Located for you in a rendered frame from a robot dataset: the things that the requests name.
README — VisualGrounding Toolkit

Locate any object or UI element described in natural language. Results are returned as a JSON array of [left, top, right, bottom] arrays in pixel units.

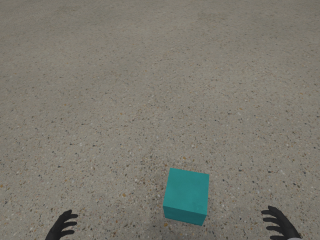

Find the carton
[[162, 167, 210, 226]]

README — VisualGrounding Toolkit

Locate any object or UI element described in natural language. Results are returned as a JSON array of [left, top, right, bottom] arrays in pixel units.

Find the right robot hand
[[261, 205, 302, 240]]

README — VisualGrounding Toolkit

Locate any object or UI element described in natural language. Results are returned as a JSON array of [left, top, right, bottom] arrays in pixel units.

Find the left robot hand
[[45, 209, 78, 240]]

